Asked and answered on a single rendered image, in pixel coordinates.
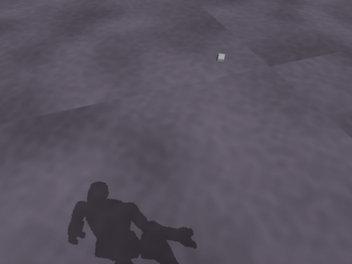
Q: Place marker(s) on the small box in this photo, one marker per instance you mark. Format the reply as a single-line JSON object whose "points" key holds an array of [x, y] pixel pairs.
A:
{"points": [[221, 57]]}

